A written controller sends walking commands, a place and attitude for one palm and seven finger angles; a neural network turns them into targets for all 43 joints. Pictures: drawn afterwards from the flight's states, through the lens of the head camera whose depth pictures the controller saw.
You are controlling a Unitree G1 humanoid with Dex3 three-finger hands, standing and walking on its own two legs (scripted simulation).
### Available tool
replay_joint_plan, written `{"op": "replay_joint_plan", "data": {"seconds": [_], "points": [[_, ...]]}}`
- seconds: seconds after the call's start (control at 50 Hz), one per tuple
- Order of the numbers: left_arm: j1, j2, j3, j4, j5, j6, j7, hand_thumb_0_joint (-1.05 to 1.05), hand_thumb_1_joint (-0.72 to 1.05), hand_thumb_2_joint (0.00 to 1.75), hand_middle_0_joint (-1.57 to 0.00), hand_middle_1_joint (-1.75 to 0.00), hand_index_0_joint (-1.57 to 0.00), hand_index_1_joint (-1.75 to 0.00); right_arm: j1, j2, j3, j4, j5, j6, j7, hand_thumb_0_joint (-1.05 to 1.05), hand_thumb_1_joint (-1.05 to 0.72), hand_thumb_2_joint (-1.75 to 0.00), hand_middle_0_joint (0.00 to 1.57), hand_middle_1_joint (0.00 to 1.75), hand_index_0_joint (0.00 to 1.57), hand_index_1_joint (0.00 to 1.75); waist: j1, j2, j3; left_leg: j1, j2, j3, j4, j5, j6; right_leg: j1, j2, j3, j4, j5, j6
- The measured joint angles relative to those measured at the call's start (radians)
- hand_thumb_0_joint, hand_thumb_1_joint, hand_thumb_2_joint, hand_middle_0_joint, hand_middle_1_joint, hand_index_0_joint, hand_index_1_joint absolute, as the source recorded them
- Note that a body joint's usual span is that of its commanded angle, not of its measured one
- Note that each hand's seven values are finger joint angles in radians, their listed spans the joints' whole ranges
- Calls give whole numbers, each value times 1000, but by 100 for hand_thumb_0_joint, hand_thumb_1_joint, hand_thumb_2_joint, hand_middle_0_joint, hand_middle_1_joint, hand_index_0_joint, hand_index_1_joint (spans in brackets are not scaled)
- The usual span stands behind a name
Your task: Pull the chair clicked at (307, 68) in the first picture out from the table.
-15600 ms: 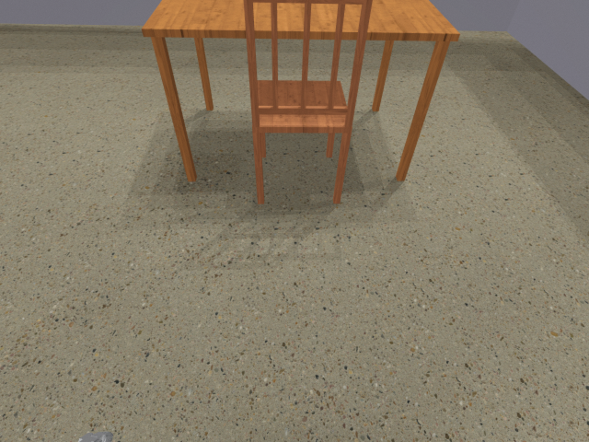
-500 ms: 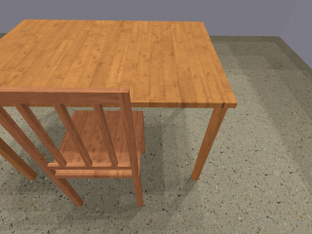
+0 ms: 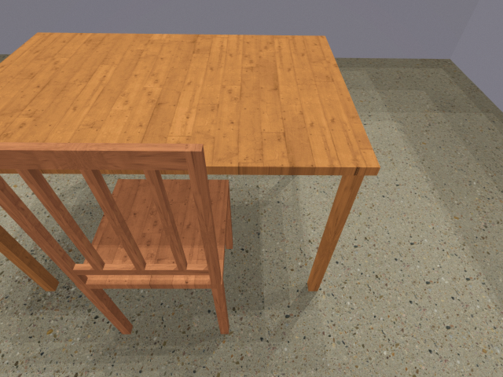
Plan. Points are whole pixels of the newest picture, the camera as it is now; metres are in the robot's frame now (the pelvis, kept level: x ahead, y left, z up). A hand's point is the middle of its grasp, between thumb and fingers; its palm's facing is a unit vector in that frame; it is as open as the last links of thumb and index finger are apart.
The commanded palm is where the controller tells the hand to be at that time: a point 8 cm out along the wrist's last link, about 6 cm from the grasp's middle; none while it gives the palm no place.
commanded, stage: look again from close up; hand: left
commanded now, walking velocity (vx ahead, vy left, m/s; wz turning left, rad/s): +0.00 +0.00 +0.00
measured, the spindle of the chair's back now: (120, 226) +0.42 +0.32 -0.07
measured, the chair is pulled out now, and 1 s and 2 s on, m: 0.00 0.00 0.00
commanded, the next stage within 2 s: raise the hand toward the chair's back in 1.84 s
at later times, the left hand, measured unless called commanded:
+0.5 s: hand out of the picture +0.06 +0.24 -0.16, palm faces -0.02 -0.94 -0.33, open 7.4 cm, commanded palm none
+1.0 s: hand out of the picture +0.06 +0.24 -0.16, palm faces -0.02 -0.94 -0.34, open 7.4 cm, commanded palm none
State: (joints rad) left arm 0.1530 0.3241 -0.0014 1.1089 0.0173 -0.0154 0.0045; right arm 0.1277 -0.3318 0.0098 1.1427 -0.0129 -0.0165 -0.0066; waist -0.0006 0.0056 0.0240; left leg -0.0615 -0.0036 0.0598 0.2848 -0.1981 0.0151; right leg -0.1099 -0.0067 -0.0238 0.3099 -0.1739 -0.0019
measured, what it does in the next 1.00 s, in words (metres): stands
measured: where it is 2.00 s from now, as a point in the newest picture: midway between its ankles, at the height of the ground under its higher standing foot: outside the picture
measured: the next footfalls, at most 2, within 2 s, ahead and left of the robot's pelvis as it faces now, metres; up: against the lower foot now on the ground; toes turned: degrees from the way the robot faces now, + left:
none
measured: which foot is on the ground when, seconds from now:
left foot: down 0.00-1.00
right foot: down 0.00-1.00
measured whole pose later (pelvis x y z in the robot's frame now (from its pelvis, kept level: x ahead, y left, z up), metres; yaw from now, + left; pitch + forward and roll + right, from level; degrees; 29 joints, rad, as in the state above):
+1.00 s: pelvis +0.00 +0.00 +0.00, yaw +0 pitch -1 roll +0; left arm 0.15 0.33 0.00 1.12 0.02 -0.02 0.00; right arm 0.13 -0.33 0.01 1.14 -0.01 -0.02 -0.01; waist 0.00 0.00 0.03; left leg -0.06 0.00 0.06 0.28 -0.20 0.01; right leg -0.10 0.00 -0.03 0.30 -0.17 -0.01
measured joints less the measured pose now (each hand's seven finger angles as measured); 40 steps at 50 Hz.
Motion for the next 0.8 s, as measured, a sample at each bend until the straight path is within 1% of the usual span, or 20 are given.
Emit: {"op": "replay_joint_plan", "data": {"seconds": [0.8], "points": [[-4, 7, 4, 3, 0, 0, -3, 0, 90, 90, -20, -30, -20, -30, -1, -1, 0, -1, 0, -1, -1, 0, -90, -90, 21, 30, 20, 30, 1, -3, -1, 3, 5, -3, -5, 1, -5, 6, 5, -3, -9, 2, -4]]}}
